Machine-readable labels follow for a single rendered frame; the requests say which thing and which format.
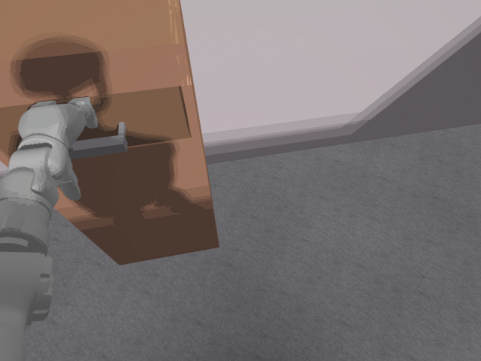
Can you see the cabinet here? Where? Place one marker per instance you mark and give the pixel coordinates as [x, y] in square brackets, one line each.
[154, 200]

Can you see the handle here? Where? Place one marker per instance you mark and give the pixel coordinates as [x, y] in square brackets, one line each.
[100, 146]

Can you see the robot left upper arm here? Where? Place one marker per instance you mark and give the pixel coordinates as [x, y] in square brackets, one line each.
[26, 287]

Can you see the drawer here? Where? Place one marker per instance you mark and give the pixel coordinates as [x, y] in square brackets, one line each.
[150, 116]

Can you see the left robot forearm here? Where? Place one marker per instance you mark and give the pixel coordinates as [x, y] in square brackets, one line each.
[28, 193]

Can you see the robot left hand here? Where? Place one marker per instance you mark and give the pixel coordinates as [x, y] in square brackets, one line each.
[65, 123]

